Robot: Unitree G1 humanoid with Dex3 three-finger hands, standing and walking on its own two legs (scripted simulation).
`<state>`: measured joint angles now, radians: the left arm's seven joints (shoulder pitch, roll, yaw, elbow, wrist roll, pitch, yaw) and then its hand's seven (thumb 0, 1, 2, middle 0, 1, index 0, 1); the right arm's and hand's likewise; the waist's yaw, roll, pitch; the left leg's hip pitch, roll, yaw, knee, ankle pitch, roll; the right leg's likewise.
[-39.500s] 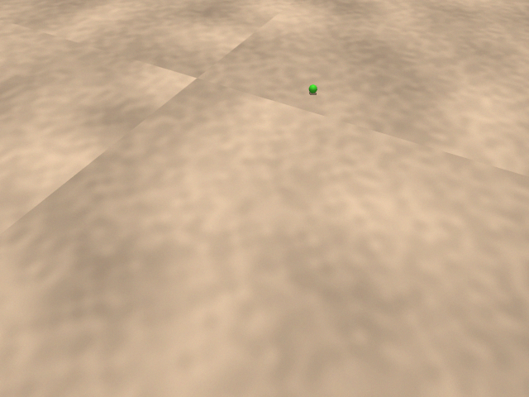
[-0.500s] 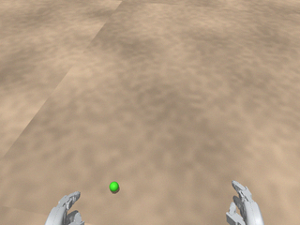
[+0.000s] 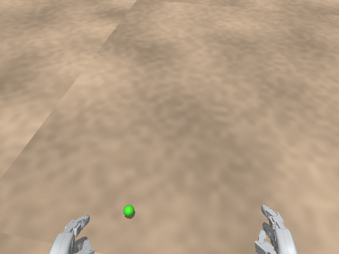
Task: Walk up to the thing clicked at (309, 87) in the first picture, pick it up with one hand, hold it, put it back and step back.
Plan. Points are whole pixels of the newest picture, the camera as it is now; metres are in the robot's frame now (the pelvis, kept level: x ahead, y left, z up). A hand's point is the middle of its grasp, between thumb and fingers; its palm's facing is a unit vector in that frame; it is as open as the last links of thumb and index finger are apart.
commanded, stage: home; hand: left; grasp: from above
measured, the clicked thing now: (128, 210) +0.47 +0.21 -0.69
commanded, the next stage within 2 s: stand in 0.44 s
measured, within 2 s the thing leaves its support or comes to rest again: neither
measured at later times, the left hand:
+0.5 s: hand out of the picture +0.16 +0.18 -0.05, palm faces +0.03 -0.98 -0.21, open 7.4 cm
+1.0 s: hand out of the picture +0.06 +0.23 -0.11, palm faces +0.03 -0.95 -0.32, open 7.4 cm
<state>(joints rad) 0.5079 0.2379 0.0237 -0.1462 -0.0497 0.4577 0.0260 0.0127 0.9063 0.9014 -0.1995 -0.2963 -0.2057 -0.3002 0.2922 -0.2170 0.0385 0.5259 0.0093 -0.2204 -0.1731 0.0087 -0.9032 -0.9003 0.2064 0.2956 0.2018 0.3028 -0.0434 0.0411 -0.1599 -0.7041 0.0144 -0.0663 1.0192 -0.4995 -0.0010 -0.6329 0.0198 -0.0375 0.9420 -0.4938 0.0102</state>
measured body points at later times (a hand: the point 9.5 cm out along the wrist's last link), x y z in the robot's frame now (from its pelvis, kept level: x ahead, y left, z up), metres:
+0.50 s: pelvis +0.00 +0.00 +0.00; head +0.02 +0.01 +0.45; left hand +0.15 +0.23 -0.03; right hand +0.16 -0.25 -0.06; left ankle +0.00 +0.11 -0.68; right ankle -0.01 -0.13 -0.68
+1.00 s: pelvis +0.00 +0.00 +0.05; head +0.02 +0.01 +0.50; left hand +0.05 +0.28 -0.08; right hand +0.07 -0.28 -0.08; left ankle +0.00 +0.11 -0.68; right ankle -0.01 -0.13 -0.68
